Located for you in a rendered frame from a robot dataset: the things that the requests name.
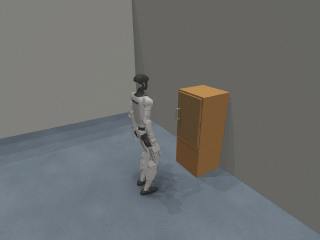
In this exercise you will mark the handle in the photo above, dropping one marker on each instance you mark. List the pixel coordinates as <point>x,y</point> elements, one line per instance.
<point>176,114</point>

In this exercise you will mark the left robot forearm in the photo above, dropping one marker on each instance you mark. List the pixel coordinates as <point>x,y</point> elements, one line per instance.
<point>132,121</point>

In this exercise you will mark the right robot forearm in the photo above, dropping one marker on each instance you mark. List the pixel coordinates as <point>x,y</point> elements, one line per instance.
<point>149,132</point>

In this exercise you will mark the robot left upper arm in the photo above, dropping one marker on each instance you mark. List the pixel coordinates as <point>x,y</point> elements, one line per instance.
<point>130,108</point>

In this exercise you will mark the robot right upper arm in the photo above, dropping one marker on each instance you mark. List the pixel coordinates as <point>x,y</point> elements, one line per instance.
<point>147,103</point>

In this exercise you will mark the robot right foot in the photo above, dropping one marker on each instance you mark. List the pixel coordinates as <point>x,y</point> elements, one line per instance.
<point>151,190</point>

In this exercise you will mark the robot right hand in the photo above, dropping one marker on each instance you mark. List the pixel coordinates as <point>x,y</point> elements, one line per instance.
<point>156,148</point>

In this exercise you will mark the cupboard door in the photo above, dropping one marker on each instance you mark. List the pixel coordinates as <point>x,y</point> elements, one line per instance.
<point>188,126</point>

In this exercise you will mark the robot left thigh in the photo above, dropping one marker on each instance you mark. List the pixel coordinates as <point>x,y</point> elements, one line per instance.
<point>146,154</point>

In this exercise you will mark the robot left hand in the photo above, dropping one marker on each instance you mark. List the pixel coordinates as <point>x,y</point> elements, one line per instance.
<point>134,136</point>

